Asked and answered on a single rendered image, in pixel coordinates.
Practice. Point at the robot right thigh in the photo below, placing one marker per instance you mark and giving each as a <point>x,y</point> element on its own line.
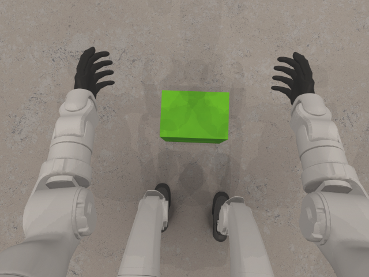
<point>248,256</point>

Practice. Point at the left robot forearm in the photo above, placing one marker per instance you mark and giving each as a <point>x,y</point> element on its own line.
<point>69,158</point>

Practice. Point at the left robot upper arm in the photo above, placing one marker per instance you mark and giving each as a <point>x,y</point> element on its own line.
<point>55,222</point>

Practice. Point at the robot left thigh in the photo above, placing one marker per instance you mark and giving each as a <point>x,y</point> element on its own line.
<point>142,254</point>

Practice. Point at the robot left hand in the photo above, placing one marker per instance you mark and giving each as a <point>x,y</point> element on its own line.
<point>86,78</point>

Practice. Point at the robot right hand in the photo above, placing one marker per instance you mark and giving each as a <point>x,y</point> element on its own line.
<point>301,81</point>

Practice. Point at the right robot forearm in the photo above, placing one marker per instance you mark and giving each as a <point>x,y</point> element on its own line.
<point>324,164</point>

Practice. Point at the right robot upper arm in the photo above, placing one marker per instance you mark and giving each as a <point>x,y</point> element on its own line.
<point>338,223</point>

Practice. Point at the carton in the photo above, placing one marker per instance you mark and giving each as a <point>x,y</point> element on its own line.
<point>194,116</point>

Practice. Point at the robot thigh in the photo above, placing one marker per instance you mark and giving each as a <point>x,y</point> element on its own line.
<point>142,254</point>
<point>248,256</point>

